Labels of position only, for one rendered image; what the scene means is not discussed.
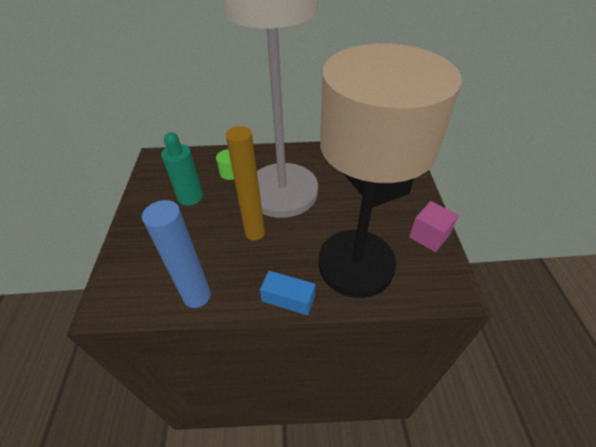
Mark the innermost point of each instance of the desk lamp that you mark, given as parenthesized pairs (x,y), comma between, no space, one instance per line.
(384,112)
(286,189)

